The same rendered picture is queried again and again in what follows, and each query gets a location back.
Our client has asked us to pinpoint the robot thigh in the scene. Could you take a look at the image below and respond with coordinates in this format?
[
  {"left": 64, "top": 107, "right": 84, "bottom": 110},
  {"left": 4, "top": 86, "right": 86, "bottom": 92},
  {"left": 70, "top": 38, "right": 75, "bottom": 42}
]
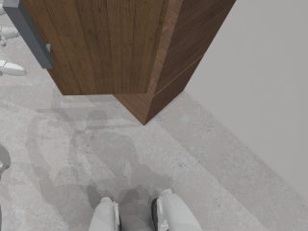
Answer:
[
  {"left": 156, "top": 193, "right": 203, "bottom": 231},
  {"left": 89, "top": 201, "right": 120, "bottom": 231}
]

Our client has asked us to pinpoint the robot right thigh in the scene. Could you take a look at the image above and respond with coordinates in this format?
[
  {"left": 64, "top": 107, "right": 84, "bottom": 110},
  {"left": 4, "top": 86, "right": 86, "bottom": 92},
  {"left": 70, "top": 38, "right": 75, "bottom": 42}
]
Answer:
[{"left": 156, "top": 193, "right": 203, "bottom": 231}]

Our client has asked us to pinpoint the left robot upper arm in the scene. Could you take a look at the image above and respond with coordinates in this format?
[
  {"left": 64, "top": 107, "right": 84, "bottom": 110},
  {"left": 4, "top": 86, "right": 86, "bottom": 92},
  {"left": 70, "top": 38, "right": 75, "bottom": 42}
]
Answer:
[{"left": 0, "top": 143, "right": 12, "bottom": 231}]

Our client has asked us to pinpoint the handle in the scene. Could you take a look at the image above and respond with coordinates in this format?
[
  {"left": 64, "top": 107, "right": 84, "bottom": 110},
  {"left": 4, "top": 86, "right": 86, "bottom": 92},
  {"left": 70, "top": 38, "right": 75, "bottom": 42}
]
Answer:
[{"left": 2, "top": 0, "right": 54, "bottom": 69}]

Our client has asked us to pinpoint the left robot hand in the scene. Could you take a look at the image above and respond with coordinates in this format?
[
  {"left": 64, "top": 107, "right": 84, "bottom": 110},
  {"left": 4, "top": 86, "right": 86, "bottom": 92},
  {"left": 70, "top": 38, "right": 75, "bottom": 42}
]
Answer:
[{"left": 0, "top": 4, "right": 27, "bottom": 77}]

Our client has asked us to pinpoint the cupboard door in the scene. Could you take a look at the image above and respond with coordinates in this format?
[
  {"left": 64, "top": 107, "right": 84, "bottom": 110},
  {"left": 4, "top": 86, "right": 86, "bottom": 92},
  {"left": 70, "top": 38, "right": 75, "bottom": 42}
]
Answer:
[{"left": 21, "top": 0, "right": 169, "bottom": 96}]

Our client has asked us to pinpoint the robot left thigh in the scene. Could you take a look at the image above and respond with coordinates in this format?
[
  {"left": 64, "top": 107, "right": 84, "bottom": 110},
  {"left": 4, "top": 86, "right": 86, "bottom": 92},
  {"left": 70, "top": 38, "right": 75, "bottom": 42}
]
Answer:
[{"left": 89, "top": 201, "right": 120, "bottom": 231}]

